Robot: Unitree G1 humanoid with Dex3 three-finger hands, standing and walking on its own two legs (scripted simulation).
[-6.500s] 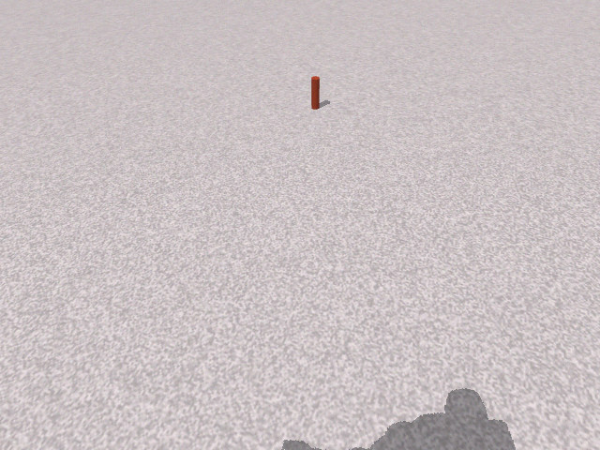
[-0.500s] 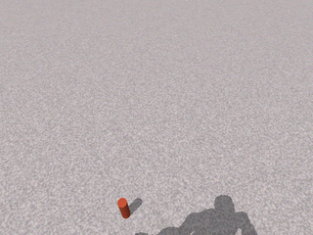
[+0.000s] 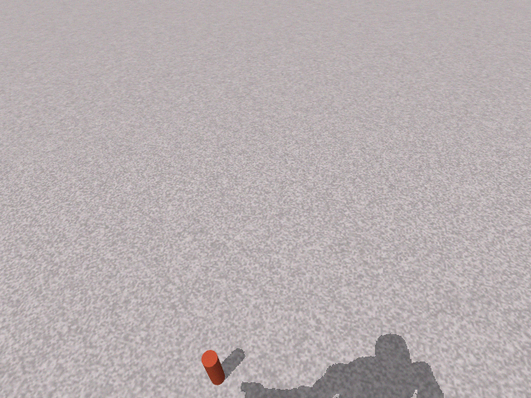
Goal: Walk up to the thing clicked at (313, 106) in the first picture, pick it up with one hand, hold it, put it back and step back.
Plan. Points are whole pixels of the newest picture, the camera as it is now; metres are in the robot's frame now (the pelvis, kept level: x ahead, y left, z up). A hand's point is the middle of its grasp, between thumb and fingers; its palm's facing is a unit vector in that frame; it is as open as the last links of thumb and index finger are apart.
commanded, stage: walk up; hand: left
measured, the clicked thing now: (214, 368) +0.38 +0.21 -0.68
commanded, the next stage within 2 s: stand in 0.78 s
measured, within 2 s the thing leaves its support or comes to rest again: neither
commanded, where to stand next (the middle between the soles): +0.05 +0.00 m, yaw +0 degrees
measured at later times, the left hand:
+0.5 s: hand out of the picture +0.08 +0.26 -0.16, palm faces -0.02 -0.94 -0.33, open 7.4 cm
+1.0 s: hand out of the picture +0.09 +0.26 -0.15, palm faces -0.02 -0.94 -0.34, open 7.4 cm
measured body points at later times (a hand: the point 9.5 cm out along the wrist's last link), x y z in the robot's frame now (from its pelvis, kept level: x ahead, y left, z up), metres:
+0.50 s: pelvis +0.00 +0.01 +0.00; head +0.01 +0.00 +0.45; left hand +0.09 +0.30 -0.13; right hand +0.07 -0.29 -0.13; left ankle +0.02 +0.13 -0.75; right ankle +0.00 -0.13 -0.75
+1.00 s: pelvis +0.01 +0.00 +0.00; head +0.02 +0.00 +0.45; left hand +0.09 +0.30 -0.13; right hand +0.09 -0.30 -0.13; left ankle +0.02 +0.13 -0.75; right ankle +0.00 -0.13 -0.75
